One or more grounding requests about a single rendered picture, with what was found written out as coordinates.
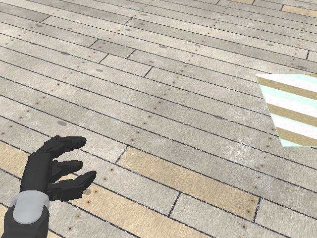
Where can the robot left hand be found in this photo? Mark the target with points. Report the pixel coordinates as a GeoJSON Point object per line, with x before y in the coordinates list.
{"type": "Point", "coordinates": [41, 172]}

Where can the robot left forearm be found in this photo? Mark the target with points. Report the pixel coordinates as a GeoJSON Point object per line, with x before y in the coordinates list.
{"type": "Point", "coordinates": [28, 215]}

